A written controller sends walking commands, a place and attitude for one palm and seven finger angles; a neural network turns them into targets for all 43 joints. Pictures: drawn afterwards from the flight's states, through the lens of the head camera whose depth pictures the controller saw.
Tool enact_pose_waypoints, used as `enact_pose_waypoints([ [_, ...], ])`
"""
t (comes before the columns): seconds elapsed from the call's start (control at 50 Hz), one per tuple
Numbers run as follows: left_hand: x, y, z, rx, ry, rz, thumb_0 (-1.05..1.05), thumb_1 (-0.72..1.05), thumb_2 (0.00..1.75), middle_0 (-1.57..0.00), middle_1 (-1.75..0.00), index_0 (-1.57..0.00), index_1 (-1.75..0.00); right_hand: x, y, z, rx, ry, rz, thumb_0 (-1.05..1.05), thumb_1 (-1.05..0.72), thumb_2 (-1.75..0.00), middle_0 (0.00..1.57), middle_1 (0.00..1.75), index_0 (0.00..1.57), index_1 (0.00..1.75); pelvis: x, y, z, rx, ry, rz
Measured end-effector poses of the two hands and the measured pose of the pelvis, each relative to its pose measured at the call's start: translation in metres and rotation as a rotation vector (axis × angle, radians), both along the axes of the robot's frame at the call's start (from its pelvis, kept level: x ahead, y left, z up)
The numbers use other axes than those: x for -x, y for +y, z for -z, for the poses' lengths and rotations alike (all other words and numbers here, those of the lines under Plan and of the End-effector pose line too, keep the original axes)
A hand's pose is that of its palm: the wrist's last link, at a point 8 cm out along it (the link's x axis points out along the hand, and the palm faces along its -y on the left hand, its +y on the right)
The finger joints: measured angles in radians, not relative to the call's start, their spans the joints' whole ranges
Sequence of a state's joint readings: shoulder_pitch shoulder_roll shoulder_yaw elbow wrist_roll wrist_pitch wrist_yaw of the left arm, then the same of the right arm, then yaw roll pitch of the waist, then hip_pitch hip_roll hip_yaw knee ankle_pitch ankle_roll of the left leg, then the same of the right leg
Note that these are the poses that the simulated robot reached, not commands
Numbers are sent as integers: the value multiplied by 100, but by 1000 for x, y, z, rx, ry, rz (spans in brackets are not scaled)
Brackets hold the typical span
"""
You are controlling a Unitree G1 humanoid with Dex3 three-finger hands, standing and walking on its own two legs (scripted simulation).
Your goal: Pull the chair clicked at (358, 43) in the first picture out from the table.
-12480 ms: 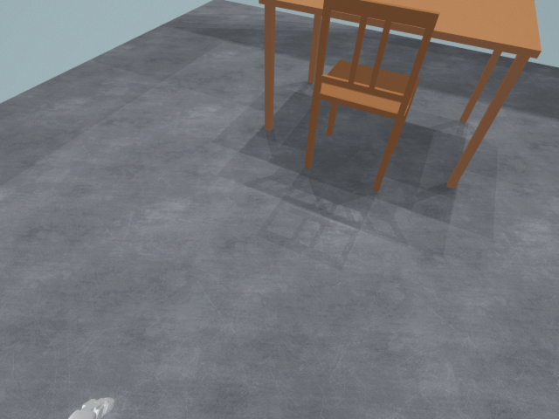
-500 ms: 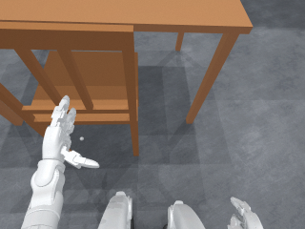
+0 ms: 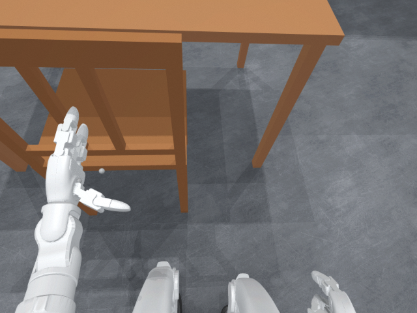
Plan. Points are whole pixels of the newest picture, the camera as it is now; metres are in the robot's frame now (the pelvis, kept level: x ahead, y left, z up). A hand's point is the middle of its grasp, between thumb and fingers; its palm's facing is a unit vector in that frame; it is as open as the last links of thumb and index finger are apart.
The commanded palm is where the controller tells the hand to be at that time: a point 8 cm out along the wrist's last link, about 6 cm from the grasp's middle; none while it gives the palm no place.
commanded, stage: push the fingers through the gap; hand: left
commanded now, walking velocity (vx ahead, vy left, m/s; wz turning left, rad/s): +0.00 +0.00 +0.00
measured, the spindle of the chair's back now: (59, 114) +0.49 +0.32 +0.02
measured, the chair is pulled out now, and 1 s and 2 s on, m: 0.00 0.00 0.00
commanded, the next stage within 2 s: hook a spindle and tug to test in 1.66 s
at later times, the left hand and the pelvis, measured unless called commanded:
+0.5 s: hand (107, 154) +0.41 +0.21 +0.01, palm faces +0.07 -1.00 -0.03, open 17.0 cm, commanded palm +0.38 +0.26 +0.02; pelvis +0.00 +0.00 +0.00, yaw +0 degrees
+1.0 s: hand (106, 136) +0.44 +0.22 +0.02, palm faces +0.10 -1.00 -0.03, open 17.0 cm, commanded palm +0.42 +0.26 +0.02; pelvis +0.00 +0.01 -0.01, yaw -1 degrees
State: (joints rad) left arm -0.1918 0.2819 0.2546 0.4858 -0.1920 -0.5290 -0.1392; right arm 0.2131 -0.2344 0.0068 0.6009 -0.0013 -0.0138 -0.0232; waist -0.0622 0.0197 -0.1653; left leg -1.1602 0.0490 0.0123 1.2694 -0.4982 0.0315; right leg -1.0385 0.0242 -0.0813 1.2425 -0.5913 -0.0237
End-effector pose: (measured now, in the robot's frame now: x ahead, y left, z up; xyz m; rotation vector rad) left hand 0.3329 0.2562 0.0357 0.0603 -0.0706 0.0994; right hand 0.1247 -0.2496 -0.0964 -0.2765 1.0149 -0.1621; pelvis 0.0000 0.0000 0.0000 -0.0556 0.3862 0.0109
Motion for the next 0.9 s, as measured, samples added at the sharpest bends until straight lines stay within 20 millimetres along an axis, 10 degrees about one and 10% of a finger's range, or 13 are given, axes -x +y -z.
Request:
enact_pose_waypoints([
  [0.2, 1, -7, 28, 60, 143, 48, -2, -50, 30, -6, -8, -6, -8, 1, 1, 0, -3, 11, 1, 0, -90, -90, 21, 30, 20, 30, -1, 3, -1, 2, 10, -2],
  [0.44, -47, 5, 18, 14, 84, 25, -2, -50, 30, -6, -8, -6, -8, 18, -5, 12, 14, 72, 25, 0, -90, -90, 21, 30, 20, 30, 3, 1, 8, 7, 31, 0],
  [0.9, -74, 8, 18, 49, 89, 20, -2, -50, 30, -6, -8, -6, -8, 50, -6, 8, 26, 173, 78, 0, -90, -90, 21, 30, 20, 30, -2, 6, 4, 11, 45, 12],
])
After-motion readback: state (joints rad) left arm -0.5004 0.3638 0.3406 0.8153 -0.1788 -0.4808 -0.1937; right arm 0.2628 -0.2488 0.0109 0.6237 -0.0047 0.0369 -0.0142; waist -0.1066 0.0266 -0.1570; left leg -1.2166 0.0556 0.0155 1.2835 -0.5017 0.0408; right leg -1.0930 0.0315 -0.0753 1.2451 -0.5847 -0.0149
